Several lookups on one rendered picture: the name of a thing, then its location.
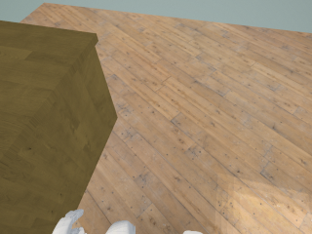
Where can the table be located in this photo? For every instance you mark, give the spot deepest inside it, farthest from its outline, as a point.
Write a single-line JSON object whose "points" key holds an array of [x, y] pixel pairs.
{"points": [[56, 116]]}

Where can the robot left thigh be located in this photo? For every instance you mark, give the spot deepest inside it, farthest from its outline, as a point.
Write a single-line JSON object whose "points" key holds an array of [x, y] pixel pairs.
{"points": [[121, 227]]}

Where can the left robot hand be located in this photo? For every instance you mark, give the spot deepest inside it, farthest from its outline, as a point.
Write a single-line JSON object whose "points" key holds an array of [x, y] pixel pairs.
{"points": [[64, 225]]}

